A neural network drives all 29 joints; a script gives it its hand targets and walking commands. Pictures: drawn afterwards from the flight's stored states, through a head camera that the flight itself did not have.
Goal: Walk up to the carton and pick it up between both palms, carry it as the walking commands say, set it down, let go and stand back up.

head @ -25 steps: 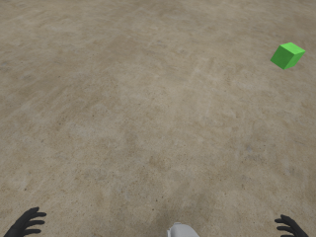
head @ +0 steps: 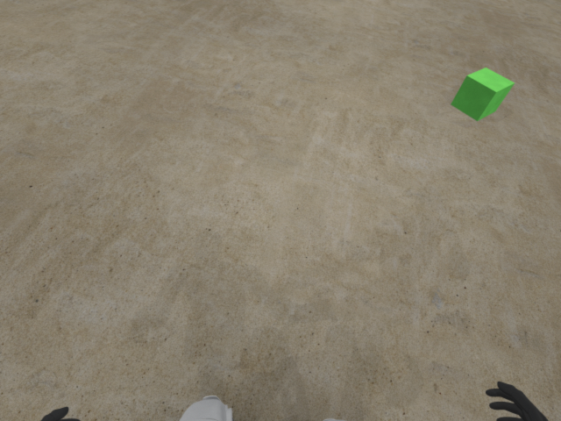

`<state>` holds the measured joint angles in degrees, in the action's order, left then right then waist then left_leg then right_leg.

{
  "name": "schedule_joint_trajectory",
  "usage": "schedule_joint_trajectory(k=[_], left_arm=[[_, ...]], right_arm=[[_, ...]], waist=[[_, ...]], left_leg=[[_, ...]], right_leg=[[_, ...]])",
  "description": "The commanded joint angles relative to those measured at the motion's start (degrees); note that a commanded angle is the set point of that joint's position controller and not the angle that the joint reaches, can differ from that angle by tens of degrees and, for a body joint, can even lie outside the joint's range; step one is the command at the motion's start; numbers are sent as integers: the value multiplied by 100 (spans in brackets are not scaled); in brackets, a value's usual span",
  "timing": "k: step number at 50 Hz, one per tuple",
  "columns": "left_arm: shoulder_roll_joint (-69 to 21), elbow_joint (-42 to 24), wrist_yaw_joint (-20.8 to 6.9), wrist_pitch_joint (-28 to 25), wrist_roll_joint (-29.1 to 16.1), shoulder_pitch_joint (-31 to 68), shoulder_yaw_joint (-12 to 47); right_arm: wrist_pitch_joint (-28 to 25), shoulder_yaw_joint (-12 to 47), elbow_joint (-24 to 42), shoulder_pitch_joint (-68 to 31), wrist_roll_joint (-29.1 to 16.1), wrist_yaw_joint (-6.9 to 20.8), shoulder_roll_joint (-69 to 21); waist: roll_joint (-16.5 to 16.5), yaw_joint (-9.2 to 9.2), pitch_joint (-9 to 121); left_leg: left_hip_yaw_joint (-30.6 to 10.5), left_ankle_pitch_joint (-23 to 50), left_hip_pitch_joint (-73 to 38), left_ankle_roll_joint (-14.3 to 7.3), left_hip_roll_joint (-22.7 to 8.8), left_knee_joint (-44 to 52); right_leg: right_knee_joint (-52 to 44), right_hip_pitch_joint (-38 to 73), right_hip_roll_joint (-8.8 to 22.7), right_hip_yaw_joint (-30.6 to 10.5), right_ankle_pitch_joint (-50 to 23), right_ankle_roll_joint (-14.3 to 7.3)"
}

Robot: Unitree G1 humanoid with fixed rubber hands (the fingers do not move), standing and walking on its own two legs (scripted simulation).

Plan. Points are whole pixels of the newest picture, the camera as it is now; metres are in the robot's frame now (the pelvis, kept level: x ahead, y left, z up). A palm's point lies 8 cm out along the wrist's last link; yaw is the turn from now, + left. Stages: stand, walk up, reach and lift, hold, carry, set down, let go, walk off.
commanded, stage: walk up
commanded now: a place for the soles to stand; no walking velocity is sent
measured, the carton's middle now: (481, 94) +2.13 -1.29 -0.64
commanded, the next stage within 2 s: none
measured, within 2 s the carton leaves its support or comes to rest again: neither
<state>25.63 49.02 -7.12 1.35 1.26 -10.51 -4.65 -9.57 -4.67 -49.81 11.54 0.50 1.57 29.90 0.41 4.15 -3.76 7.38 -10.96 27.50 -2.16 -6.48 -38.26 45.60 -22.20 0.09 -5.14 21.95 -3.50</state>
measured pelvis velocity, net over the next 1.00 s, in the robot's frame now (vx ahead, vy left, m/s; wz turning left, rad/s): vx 0.61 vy -0.13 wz -0.31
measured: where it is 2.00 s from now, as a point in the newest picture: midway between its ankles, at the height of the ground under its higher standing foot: (378, 210)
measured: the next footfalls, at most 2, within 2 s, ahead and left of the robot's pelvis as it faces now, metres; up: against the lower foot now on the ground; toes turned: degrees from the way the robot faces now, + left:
right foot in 0.46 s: +0.44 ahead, -0.20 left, +0.00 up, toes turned -11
left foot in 0.80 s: +0.73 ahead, -0.04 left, +0.00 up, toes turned -6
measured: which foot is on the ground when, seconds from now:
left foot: down 0.00-0.48, up 0.50-0.78, down 0.80-1.00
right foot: up 0.00-0.44, down 0.46-0.80, up 0.82-1.00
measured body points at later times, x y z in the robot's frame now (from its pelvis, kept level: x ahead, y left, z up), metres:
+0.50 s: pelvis +0.32 -0.08 +0.00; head +0.35 -0.05 +0.45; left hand +0.59 +0.20 -0.09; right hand +0.23 -0.44 -0.06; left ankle +0.13 +0.10 -0.68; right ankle +0.41 -0.19 -0.72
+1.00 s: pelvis +0.61 -0.13 +0.02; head +0.61 -0.09 +0.47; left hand +0.83 +0.13 -0.09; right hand +0.56 -0.51 -0.02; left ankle +0.69 -0.04 -0.71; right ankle +0.63 -0.30 -0.65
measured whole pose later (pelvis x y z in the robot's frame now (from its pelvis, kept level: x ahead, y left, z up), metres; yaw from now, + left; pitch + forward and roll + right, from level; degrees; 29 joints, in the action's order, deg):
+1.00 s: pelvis +0.61 -0.13 +0.02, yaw -18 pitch -3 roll -1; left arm 26.9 51.2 -8.2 -1.2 0.7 -8.7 -4.1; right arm -8.1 -4.9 -50.7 16.2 0.9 0.3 28.8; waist 4.2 -1.6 -0.9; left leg 10.2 -12.1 14.9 -2.4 -5.6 -29.8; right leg 57.7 -30.9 2.9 -0.6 22.8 -0.8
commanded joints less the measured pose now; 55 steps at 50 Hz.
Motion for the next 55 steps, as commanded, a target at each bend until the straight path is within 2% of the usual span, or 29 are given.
schedule_joint_trajectory(k=[1, 3, 4, 5, 7, 8, 11, 16, 19, 20, 21, 22, 23, 26, 28, 30, 34, 36, 37, 38, 39, 40, 41, 42, 43, 46, 48, 50, 55], left_arm=[[1484, -460, -98, -187, 16, 860, -358], [1478, -250, -190, -125, -20, 572, -397], [1338, -173, -244, -99, -11, 397, -385], [1389, -159, -247, -98, -18, 662, -347], [1225, -188, -281, -134, -12, 1075, -319], [1094, -251, -296, -155, -87, 1237, -290], [862, -131, -317, -129, -170, 1374, -209], [736, -272, -321, -164, -176, 1826, -153], [936, -230, -192, -186, -130, 1628, -232], [1061, 18, -129, -191, -70, 1087, -303], [1558, 319, -37, -215, 24, -87, -521], [2186, 409, 125, -260, 25, -792, -688], [2454, 221, 213, -265, -85, -632, -709], [1792, 49, 391, -281, -308, 109, -472], [1531, -111, 367, -317, -187, 421, -438], [1369, -326, 300, -391, -116, 546, -362], [1423, -558, 79, -474, -33, 975, -333], [1042, -700, 64, -450, -70, 1086, -221], [824, -672, 49, -475, -1, 1072, -140], [532, -750, 95, -499, -57, 1082, -38], [666, -741, 119, -505, 14, 940, -76], [1084, -605, 119, -462, 42, 647, -182], [1234, -373, 92, -477, -19, 366, -156], [1337, -415, 58, -490, -11, 547, -183], [1249, -288, 30, -494, -55, 362, -124], [1285, -287, -90, -384, -89, 412, -236], [1335, -255, -175, -311, -67, 528, -327], [1243, -183, -246, -241, -87, 541, -331], [993, -176, -284, -219, -19, 1071, -276]], right_arm=[[-69, -637, 191, 514, 113, -328, 1916], [-53, -605, 201, 42, 92, -233, 1759], [-31, -661, 166, -81, 158, -183, 1817], [-7, -595, 254, -197, 94, -160, 1712], [-20, -521, 55, 354, 82, -180, 1618], [-31, -479, -28, 642, 5, -157, 1563], [-16, -474, -363, 1146, 40, -195, 1482], [137, -394, -215, 891, -4, -132, 1466], [280, -359, -65, 806, -61, -108, 1655], [296, -338, -17, 662, -47, -119, 1568], [278, -241, 210, 430, -103, -127, 1408], [241, -40, 441, 320, -163, -103, 994], [185, 7, 467, 85, -211, -103, 1176], [126, 23, 269, 171, -205, -142, 1081], [279, -105, 108, 438, -214, -128, 1235], [329, -187, 181, 429, -175, -110, 1226], [251, -224, 237, 344, -137, 38, 943], [204, -351, -183, 962, -41, -27, 961], [188, -442, -344, 1599, -51, -106, 1236], [181, -529, -380, 2101, 97, -201, 1533], [146, -606, -194, 2217, 116, -243, 1937], [129, -595, 81, 1399, 16, -249, 1844], [81, -543, 217, 1000, 0, -280, 1812], [42, -528, 235, 1018, 17, -309, 1657], [-34, -444, 194, 648, -10, -315, 1551], [71, -389, 264, 146, 10, -159, 1491], [73, -421, 290, 79, 31, -133, 1711], [16, -429, 357, -128, 96, -93, 1735], [101, -399, 11, 362, 0, -72, 1605]], waist=[[-461, -644, 760], [-532, -379, 699], [-1002, -281, 677], [-1181, -452, 236], [-722, -737, -200], [-967, -798, -187], [-535, -868, 39], [-795, -876, 153], [-692, -642, 729], [-756, -241, 869], [-285, 402, 1867], [1553, 708, 2339], [1289, 574, 1902], [63, 175, 1053], [234, -187, 1085], [120, -403, 898], [1427, -570, 645], [590, -767, 882], [94, -1086, 964], [-1122, -1566, 1063], [-1639, -1538, 1237], [-914, -1119, 1013], [-596, -928, 504], [-412, -816, 216], [-317, -633, 354], [-656, -415, 244], [-1088, -291, -48], [-1089, -230, 28], [-663, -621, 44]], left_leg=[[-2616, -3631, -2699, -329, -1964, 3035], [-1721, -3428, -2308, -542, -1767, 3004], [-1580, -3592, -2031, -734, -1728, 3039], [-1267, -3166, -1886, -760, -1635, 3101], [-783, -1934, -2048, -696, -1569, 3166], [-208, -1162, -2389, -552, -1200, 3123], [252, 583, -2781, 10, -956, 3033], [612, 2125, -3355, -183, -926, 2721], [641, 3282, -3615, -433, -998, 1525], [807, 3336, -2855, -428, -916, 523], [716, 2700, -1602, -176, -680, -1264], [554, -722, 459, 39, 126, -2971], [-50, -1703, 1627, 88, 462, -3544], [-830, -775, 1513, -39, -11, -2931], [-731, -798, 750, 15, -126, -2225], [-638, -689, 292, 48, -142, -1567], [-218, 369, -979, 255, 67, 348], [-103, 951, -2094, 92, 106, 457], [-281, 427, -2968, -127, 14, 533], [-1611, -1494, -3849, -505, -840, 1172], [-4130, -3939, -4051, -1120, -2116, 2417], [-4536, -4563, -3484, -1353, -2382, 2855], [-4421, -4539, -3033, -1314, -2389, 2835], [-3783, -4021, -2828, -1055, -2111, 2860], [-3176, -3206, -2847, -1144, -1930, 2671], [-1741, -2566, -1237, -914, -1507, 2872], [-1332, -2945, -569, -839, -1621, 3117], [-544, -2580, -130, -622, -1045, 3160], [-487, -1952, -1172, -637, -1067, 2910]], right_leg=[[2401, -2682, 621, -311, -529, 313], [1930, -2216, 854, 75, -469, 513], [1667, -1979, 797, 383, -226, 557], [1163, -2004, 854, 300, -441, 621], [599, -2188, 844, 245, -1373, 565], [341, -2262, 713, 323, -1764, 517], [146, -1923, 352, 603, -2191, 429], [-1349, -1326, 189, 977, -1861, 296], [-1822, -422, -255, 1373, -1132, 65], [-2098, 749, -183, 1157, -973, -196], [-1948, 2745, 51, 253, -471, -661], [-2193, 4175, 1439, -1789, -426, -1231], [-2647, 4226, 1979, -3108, -450, -1901], [-2427, 3689, 1414, -1362, -3037, -1163], [-2418, 2574, 989, -590, -3128, -851], [-2791, 1574, 887, -606, -1956, -828], [-3460, 159, 575, -347, 271, -979], [-2448, -443, 608, -348, 231, -861], [-1370, -1050, 285, -41, 152, -704], [199, -2298, -135, 463, 166, -399], [1834, -3138, -364, 338, 809, -77], [2399, -2909, 14, -208, 372, -31], [2792, -2921, 204, -222, -24, 20], [2859, -2863, 287, -327, -273, 25], [2624, -2667, 457, -259, -364, 50], [1002, -1283, 666, 149, 394, 351], [443, -939, 785, 202, -54, 422], [-131, -220, 669, 653, -1182, 445], [-633, -801, 534, 1004, -1658, 397]])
